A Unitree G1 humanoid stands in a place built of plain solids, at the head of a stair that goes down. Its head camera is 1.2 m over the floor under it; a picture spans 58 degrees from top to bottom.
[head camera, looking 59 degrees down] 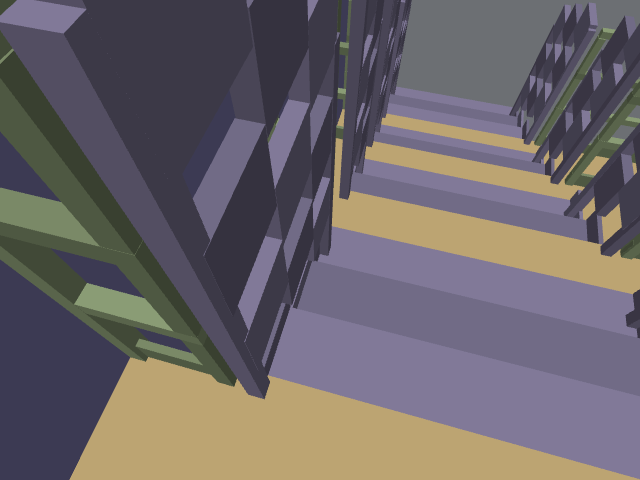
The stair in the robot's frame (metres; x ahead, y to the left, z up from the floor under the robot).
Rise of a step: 0.14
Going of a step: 0.26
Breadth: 1.32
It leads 15 degrees to the right of straight ahead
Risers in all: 4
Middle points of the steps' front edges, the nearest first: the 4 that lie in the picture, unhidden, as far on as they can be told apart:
0.13 -0.45 0.00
0.38 -0.52 -0.14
0.63 -0.59 -0.28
0.89 -0.65 -0.42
